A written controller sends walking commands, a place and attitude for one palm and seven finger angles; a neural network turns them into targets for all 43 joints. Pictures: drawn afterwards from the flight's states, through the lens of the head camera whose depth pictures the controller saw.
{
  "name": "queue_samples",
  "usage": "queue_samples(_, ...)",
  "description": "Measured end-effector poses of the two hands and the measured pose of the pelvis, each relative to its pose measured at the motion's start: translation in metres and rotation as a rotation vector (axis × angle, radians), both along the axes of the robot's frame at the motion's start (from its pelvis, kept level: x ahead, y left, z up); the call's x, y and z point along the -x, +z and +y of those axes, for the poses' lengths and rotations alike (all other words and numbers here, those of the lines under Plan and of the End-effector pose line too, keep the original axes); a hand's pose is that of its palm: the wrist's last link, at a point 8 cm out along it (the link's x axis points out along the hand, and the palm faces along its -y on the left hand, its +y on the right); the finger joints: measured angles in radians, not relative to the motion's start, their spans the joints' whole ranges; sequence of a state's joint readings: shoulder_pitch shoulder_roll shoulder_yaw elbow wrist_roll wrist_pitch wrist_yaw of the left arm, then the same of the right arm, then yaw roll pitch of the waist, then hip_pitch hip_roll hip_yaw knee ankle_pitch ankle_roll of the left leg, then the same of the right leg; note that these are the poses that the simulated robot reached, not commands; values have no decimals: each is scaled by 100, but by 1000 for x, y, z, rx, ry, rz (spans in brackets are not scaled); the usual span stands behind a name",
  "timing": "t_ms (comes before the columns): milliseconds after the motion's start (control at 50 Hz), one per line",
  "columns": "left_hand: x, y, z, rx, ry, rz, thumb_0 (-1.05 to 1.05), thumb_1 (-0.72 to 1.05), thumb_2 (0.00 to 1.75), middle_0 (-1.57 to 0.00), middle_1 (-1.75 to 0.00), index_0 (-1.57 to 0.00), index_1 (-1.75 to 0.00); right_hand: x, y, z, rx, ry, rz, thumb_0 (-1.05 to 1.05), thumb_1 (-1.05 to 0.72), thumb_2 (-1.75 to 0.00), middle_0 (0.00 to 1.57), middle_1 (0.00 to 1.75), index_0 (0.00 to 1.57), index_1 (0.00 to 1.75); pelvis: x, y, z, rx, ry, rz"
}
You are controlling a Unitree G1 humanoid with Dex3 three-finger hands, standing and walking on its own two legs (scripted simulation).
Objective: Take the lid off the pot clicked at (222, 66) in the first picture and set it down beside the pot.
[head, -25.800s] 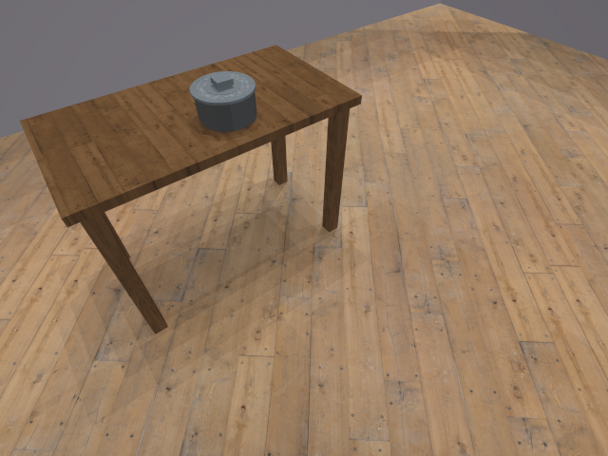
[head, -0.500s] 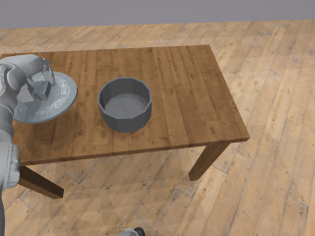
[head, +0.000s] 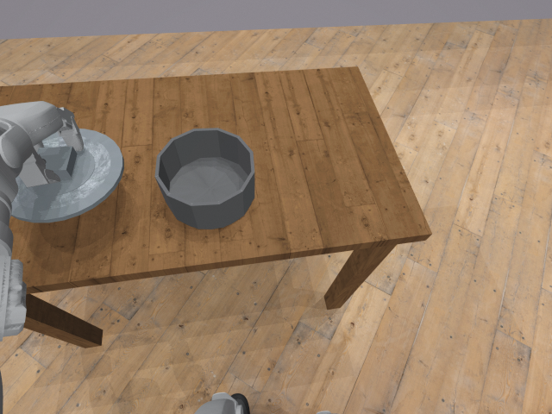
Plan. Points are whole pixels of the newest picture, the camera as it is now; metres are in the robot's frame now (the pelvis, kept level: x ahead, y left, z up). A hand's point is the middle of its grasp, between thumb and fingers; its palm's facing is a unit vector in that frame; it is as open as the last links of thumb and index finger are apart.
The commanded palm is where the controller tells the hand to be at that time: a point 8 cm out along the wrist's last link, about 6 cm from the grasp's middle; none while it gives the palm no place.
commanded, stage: lower the lid onto the table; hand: left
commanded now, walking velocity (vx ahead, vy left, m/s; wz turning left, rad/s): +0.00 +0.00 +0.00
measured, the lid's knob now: (54, 162) +0.49 +0.32 +0.04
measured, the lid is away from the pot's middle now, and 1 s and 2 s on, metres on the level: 0.22 0.24 0.25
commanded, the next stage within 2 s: open the fingers wide in 1.22 s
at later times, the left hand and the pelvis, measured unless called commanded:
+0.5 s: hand (45, 182) +0.45 +0.32 +0.03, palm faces -0.47 -0.10 -0.88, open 8.6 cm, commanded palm +0.51 +0.31 +0.08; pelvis -0.01 +0.00 -0.01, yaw +0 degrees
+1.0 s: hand (57, 185) +0.47 +0.33 -0.01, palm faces -0.47 -0.10 -0.88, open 8.6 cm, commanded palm +0.53 +0.31 +0.05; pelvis -0.01 +0.02 -0.03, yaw -2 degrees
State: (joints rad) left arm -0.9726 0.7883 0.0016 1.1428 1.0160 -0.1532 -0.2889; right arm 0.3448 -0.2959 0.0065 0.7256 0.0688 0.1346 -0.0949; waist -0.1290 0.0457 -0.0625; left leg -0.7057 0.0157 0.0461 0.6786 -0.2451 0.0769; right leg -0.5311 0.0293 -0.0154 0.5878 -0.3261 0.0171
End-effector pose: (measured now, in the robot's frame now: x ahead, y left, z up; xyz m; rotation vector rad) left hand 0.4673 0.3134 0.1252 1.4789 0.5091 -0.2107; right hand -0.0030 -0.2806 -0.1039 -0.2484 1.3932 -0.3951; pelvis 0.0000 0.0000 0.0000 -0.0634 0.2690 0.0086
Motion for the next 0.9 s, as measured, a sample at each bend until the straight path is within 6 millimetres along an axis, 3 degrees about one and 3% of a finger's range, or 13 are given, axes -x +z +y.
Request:
queue_samples(360,8,-27,8,5,3,31,2,16,84,-52,-93,-53,-95,3,-3,-1,16,4,11,0,-90,-90,21,30,20,30,5,-8,-1,11,3,19)
queue_samples(900,-11,-67,16,11,-7,24,3,17,84,-52,-93,-53,-95,43,-9,20,36,-31,106,0,-90,-90,21,30,20,30,12,-25,15,40,-11,91)
